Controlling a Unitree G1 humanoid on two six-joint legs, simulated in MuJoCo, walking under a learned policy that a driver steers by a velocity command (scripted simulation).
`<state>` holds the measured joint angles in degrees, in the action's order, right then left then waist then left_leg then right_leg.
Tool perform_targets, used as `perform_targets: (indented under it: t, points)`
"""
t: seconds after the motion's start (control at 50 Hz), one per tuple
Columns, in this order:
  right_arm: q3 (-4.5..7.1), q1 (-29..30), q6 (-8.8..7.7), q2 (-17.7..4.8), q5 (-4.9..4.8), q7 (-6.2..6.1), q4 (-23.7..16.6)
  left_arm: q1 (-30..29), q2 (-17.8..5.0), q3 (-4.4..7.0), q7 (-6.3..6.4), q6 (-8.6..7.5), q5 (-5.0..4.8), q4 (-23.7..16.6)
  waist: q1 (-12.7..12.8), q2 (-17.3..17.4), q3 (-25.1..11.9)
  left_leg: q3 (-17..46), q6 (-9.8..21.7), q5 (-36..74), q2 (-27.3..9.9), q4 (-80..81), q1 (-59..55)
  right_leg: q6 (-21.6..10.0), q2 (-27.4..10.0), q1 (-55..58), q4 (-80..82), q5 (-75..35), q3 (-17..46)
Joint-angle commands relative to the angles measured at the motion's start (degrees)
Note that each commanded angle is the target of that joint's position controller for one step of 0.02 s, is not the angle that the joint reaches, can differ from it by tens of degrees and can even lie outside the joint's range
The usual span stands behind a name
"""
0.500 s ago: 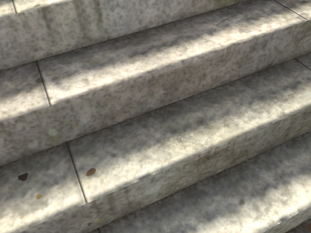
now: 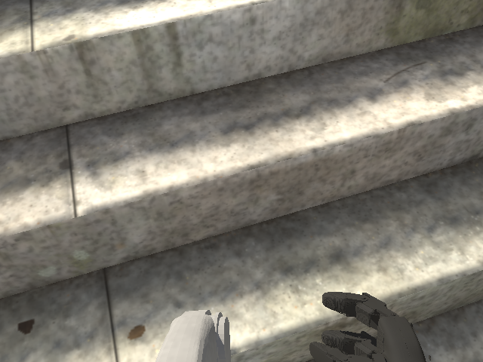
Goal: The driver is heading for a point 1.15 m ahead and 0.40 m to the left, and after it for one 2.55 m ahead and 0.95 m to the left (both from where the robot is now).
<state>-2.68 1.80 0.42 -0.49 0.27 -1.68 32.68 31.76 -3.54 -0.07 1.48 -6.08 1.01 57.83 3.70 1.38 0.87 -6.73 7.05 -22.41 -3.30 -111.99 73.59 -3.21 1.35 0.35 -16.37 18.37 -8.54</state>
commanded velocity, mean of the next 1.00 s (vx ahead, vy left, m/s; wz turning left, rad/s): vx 0.28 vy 0.00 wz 0.15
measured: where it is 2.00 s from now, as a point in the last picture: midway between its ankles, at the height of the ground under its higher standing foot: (311, 114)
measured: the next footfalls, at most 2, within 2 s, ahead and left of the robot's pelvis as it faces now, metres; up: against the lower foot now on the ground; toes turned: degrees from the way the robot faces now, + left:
left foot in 0.08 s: +0.22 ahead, +0.08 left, +0.19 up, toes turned +5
right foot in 0.74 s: +0.37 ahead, -0.22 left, +0.19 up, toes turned +0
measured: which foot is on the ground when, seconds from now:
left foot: up 0.00-0.06, down 0.08-0.76, up 0.78-1.00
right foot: down 0.00-0.08, up 0.10-0.72, down 0.74-1.00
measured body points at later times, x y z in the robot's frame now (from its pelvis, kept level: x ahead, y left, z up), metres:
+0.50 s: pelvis +0.18 +0.00 +0.17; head +0.21 +0.01 +0.62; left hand +0.34 +0.16 +0.05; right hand +0.13 -0.22 +0.03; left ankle +0.18 +0.08 -0.55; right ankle +0.28 -0.13 -0.40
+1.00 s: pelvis +0.40 -0.12 +0.20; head +0.41 -0.12 +0.65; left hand +0.24 +0.07 +0.05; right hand +0.63 -0.26 +0.10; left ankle +0.45 +0.01 -0.24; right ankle +0.33 -0.22 -0.55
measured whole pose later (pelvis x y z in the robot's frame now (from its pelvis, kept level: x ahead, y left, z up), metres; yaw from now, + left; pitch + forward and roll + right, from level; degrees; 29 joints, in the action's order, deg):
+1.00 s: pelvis +0.40 -0.12 +0.20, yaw +9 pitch +9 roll +1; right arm -3.2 -2.3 0.7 -7.2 0.1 6.5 41.0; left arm 31.1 -8.5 -1.2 -4.1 -0.9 7.7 69.0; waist -1.2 -0.2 -9.3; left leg -2.4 14.6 -13.6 -0.7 -116.9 78.3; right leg -1.9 -2.2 -10.1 -15.2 13.3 -10.3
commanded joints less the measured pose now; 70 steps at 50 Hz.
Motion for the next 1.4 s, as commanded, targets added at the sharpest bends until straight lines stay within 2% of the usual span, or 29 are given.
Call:
perform_targets:
  t: [0.02,0.08,0.1,0.12,0.14,0.2,0.24,0.32,0.42,0.56,0.58,0.66,0.72,0.76,0.78,0.8,0.84,0.88,0.96,1.02,1.06,1.08,1.12,1.14,1.16,1.2,1.28,1.32,1.4]
  points:
    - [-0.6,2.68,0.08,-0.13,-3.06,-0.42,-4.02,1.6,-9.73,1.5,2.2,0.91,-1.28,-2.08,-3.62,-9.09,-2.76,-8.2,2.39,-8.48,4.08,27.14,-29.89,-5.34,-11.53,-7.08,7.96,-82.87,1.74]
    - [2.64,-19.37,-0.91,-8.52,-1.35,-0.77,4.95,-4.94,-19.11,4.17,0.38,-1.26,-4.76,-4.71,-13.57,-14.91,-17.47,-3.97,2.99,0.87,9.74,50.96,-54.97,-4.74,-13.32,-0.05,-18.61,-107.1,1.55]
    - [4.68,-25.22,-1.49,-13.64,0.19,-1.2,8.24,-6.02,-17.73,4.57,-0.71,-1.83,-4.84,-7.8,-14.93,-7.56,-19.85,18.23,8.38,13.27,1.4,57.16,-68.42,-1.59,-8.04,-16.75,-36.56,-83.66,5.28]
    - [5.22,-25.14,-0.51,-15.18,0.83,-2.42,9.38,-8.01,-13.45,4.46,-3.14,-1.12,-4.01,-9.18,-13.37,8.86,-21.41,45.05,17.35,29.39,-12.17,79.14,-68.01,0.83,5.16,-27.3,-60.49,-12.22,9.23]
    - [6.16,-17.91,-0.18,-15.58,0.66,-2.43,8.57,-7.43,-9.26,4.24,-4.17,0.09,-1.12,-10.54,-9.42,4.5,-20.96,51.44,17.29,18.71,-12.94,85.07,-59.96,1.08,5.12,-29.36,-79.06,-7.9,20.23]
    - [5.35,-13.77,-1.92,-8.19,-0.53,-2.17,16.16,-14.15,-2.75,2.3,-1.75,1.82,1.81,-16.44,-2.76,-7.93,1.69,31.32,8.48,-2.03,-9.4,78.02,-39.91,-1.68,2.28,-44.94,-86.76,-13.76,18.04]
    - [4.22,-14.14,-3.29,-4.45,0.79,-1.65,18.62,-9.99,-1.08,1.39,-0.55,3.13,1.21,-16.23,0.62,-3.52,3.13,22.9,5.01,6.04,-7.89,78.92,-37.5,-1.81,3.06,-46.94,-90.08,-13.1,18.94]
    - [5.25,-19.34,-6.69,-8.3,0.75,0.19,22.44,-12.97,-1.4,0.83,0.27,3.96,2.35,-18.83,2.03,-0.93,0.76,15.36,3.16,10.42,-6.61,83.6,-45.77,-1.07,0.5,-57.03,-85.79,-14.65,17.99]
    - [6.71,-26.65,-6.88,-11.12,-0.56,-2.31,21.91,-23.62,-5.12,1.38,-2.29,4.77,1.01,-20.82,-4.2,2.7,-2.06,18.27,6.62,-4.07,-7.23,93.24,-56.7,1.59,-6.53,-61.73,-69.64,-19.34,5.71]
    - [8.23,-31.24,-7.85,-11.94,2.14,-2.19,20.16,-30.6,-3.43,1.88,-3.69,3.8,1.51,-20.06,-7.24,4.34,-0.36,22.7,7.54,-2.09,-11.69,98.58,-70.46,-0.52,-9.76,-64.26,-65.84,-13.51,6.64]
    - [4.76,-22.31,-7.19,-10.23,7.18,3.47,19.79,-33.41,-6.67,0.02,-4.83,5.77,2.85,-19.54,-6.74,3.73,4.55,22.41,10.66,1.85,-15.22,98.13,-66.55,-5.78,-10.38,-68.13,-65.18,-14.6,11.81]
    - [4.22,-15.66,-7.48,-13.6,2.75,7.07,18.63,-33.46,-6.42,0.55,-5.12,8.48,4.75,-21.08,-2.08,4.14,-3.27,12.85,9.54,26.36,-11.76,100.08,-54.88,-6.38,-8.09,-36.6,-44.82,-10.47,4.79]
    - [6.44,-12.63,-7.04,-19.84,2.46,7.43,19.18,-25.42,-10.23,1.77,-4.66,7.88,2.51,-19.88,1.66,2.98,-7.99,12.2,8.37,53.61,-9.39,88.36,-66.6,-2.48,-1.76,-25.24,-14.93,-20.07,1.3]
    - [5.63,-21.16,-5.83,-12.55,5.71,10.23,21.27,-5.71,-15.56,4.28,-1.36,6.12,1.64,-11.71,2.71,-1.85,-16.8,8.09,4.68,50.29,-2.2,62.0,-56.71,-3.86,-5.26,2.49,-6.11,-31.02,6.95]
    - [2.56,-31.31,-5.38,-2.72,5.77,12.06,21.94,2.66,-22.98,5.83,-1.09,5.25,2.3,-7.42,-1.84,-18.25,-24.56,5.21,2.39,16.91,4.42,40.8,-37.53,-19.55,-20.82,18.84,-12.31,-67.36,22.68]
    - [2.67,-27.94,-5.01,-4.6,4.63,13.0,21.67,10.67,-21.02,5.93,-2.02,4.78,4.38,-4.5,4.02,-22.82,-18.53,12.28,2.34,2.37,10.91,5.85,-15.64,-22.12,-26.36,21.75,-5.78,-55.67,36.85]
    - [2.72,-12.4,-5.3,-5.31,0.76,10.8,17.08,6.0,-12.5,3.32,-4.87,4.79,4.64,2.79,3.05,-12.77,-4.61,14.74,10.73,3.61,8.34,-35.09,17.14,-14.85,-24.89,8.55,-5.75,-19.28,28.07]
    - [1.4,-5.88,-3.79,-5.69,1.28,8.86,9.91,-0.48,-4.06,-0.63,-5.44,4.07,3.74,4.93,-2.16,-4.64,-6.65,15.1,12.92,3.6,5.35,-34.48,19.11,-11.82,-24.08,3.5,-3.53,-26.39,20.23]
    - [-0.59,1.29,-0.52,-9.85,-0.51,8.0,1.21,-21.86,-7.71,-1.47,-5.16,2.14,7.84,2.24,-12.61,-0.1,-7.64,5.64,11.89,11.87,-0.74,-0.01,-4.24,-7.38,-13.2,-28.9,12.3,-14.5,-0.03]
    - [0.33,5.99,3.46,-14.73,-2.74,8.13,0.88,-17.45,-18.24,0.35,-7.45,1.76,6.16,1.11,-14.23,-8.3,-10.9,-3.57,5.57,9.45,6.63,12.85,-27.53,-12.62,-13.63,-33.73,18.23,-73.93,-3.0]
    - [-0.11,-7.94,5.22,-13.98,-0.43,9.1,5.37,-15.59,-28.0,2.76,-8.36,-0.14,1.54,-0.35,-15.92,-8.31,-14.07,-4.76,2.78,1.56,9.35,33.59,-23.57,-13.24,-21.23,-4.76,4.39,-121.33,-3.65]
    - [0.2,-7.51,5.37,-13.65,0.57,8.27,5.22,-10.89,-26.13,2.7,-8.24,0.31,0.79,1.07,-14.04,-13.51,-15.96,-7.05,2.23,-4.92,13.42,45.28,-21.1,-14.42,-22.35,7.19,-3.46,-126.79,-2.58]
    - [1.53,-20.42,6.89,-16.09,0.39,5.54,10.32,-5.09,-22.49,2.51,-9.63,2.97,8.59,1.0,-12.62,-12.23,-24.4,7.13,7.93,6.73,14.31,49.78,-39.8,-15.42,-22.21,-1.58,-23.4,-135.13,0.6]
    - [2.78,-31.61,6.57,-18.91,0.3,4.28,15.54,-9.93,-20.97,2.55,-11.0,4.48,10.6,-2.19,-15.69,-3.46,-27.28,20.36,10.34,6.73,12.47,63.38,-55.29,-15.2,-17.4,-17.71,-34.99,-109.92,3.63]
    - [2.92,-38.56,5.53,-18.3,2.76,4.4,21.35,-13.93,-13.34,1.71,-12.51,6.88,9.0,-1.14,-16.44,11.1,-17.27,43.4,16.01,0.87,4.86,81.93,-59.19,-10.39,-2.99,-44.79,-66.06,-33.73,6.09]
    - [2.03,-33.15,1.61,-13.09,4.92,5.82,25.27,-17.12,-8.21,0.38,-9.99,7.3,3.74,-2.85,-10.24,6.96,-5.83,50.22,10.49,-20.49,0.7,83.72,-54.12,-12.3,3.71,-70.81,-98.67,-26.89,26.46]
    - [-0.42,-18.37,-4.83,-4.74,3.33,6.92,29.94,-23.9,-8.65,-0.62,-4.47,5.46,3.77,-9.15,1.63,-2.75,-4.6,25.9,5.29,3.53,4.3,84.2,-45.24,-10.61,-3.0,-74.06,-100.81,-16.93,16.33]
    - [1.0,-12.66,-6.41,-8.8,3.51,6.56,25.44,-28.76,-11.25,0.02,-3.48,4.2,1.56,-11.06,0.38,-2.08,-6.58,20.63,4.69,7.38,6.26,89.13,-31.9,-7.7,-4.17,-60.36,-90.51,-13.96,8.82]
    - [0.21,-40.71,-6.57,-7.6,5.91,5.26,36.25,-44.51,-7.86,-2.9,-2.81,3.28,3.07,-18.12,-9.06,4.19,-4.47,37.16,5.96,3.09,-3.27,86.61,-59.95,-9.58,-3.58,-92.14,-111.35,12.24,16.83]
Keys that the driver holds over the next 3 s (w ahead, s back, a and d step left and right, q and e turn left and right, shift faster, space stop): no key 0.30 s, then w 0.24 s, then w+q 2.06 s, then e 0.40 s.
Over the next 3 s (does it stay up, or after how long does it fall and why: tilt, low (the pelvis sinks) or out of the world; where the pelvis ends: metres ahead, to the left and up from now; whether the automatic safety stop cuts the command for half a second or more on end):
stays up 1.19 0.26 0.91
